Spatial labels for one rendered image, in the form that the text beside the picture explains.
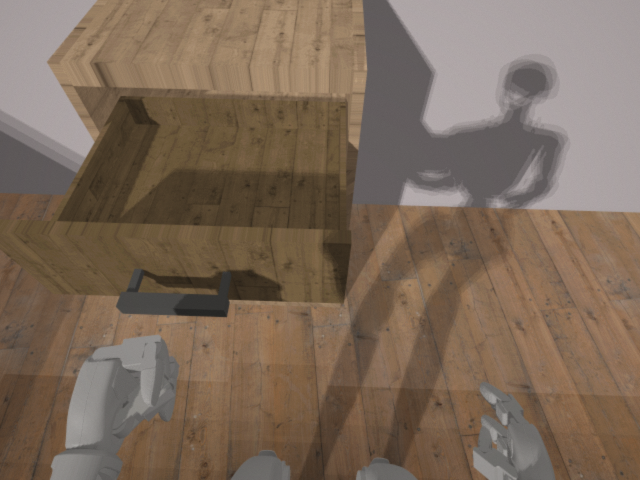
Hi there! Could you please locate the handle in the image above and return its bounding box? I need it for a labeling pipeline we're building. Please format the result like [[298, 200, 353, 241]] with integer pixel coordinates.
[[116, 269, 232, 317]]

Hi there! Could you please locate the drawer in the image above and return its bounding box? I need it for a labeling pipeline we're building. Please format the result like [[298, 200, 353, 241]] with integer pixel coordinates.
[[0, 96, 351, 304]]

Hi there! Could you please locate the right robot shin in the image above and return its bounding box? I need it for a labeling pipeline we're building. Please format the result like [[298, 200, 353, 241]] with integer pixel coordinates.
[[368, 458, 389, 467]]

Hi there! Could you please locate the robot left thigh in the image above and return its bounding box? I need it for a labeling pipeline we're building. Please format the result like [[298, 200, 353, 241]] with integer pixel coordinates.
[[231, 456, 290, 480]]

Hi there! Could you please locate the robot left hand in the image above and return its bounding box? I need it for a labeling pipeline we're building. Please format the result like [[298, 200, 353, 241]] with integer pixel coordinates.
[[65, 335, 180, 454]]

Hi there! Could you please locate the robot left forearm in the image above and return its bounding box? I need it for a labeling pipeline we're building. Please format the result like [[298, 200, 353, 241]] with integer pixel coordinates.
[[50, 449, 123, 480]]

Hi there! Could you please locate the cabinet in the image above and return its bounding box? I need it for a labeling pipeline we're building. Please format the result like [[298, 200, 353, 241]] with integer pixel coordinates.
[[47, 0, 367, 308]]

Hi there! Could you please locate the robot right hand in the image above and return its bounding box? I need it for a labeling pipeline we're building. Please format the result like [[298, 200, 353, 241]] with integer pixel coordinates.
[[473, 382, 556, 480]]

